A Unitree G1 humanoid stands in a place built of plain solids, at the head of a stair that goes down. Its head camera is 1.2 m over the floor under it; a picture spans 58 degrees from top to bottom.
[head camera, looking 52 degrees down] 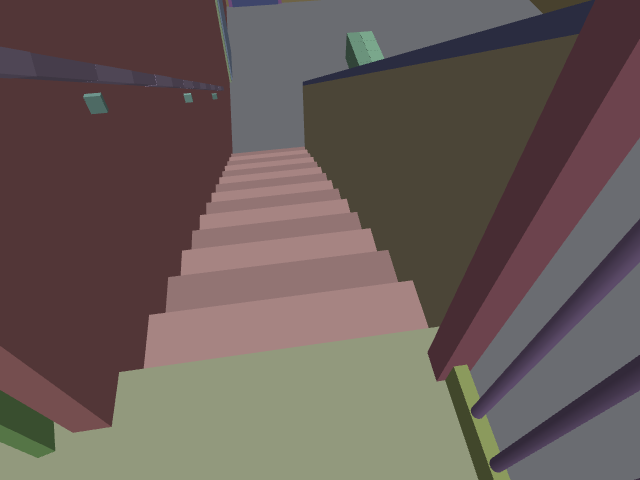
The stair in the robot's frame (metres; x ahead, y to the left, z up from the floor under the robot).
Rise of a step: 0.18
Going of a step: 0.28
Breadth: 0.98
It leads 9 degrees to the left of straight ahead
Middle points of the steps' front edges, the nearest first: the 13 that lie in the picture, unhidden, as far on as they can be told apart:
0.53 0.09 0.00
0.81 0.13 -0.18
1.09 0.17 -0.37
1.37 0.22 -0.55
1.65 0.26 -0.73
1.93 0.30 -0.92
2.22 0.34 -1.10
2.49 0.39 -1.29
2.77 0.43 -1.47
3.06 0.47 -1.65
3.34 0.51 -1.84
3.61 0.56 -2.02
3.90 0.60 -2.21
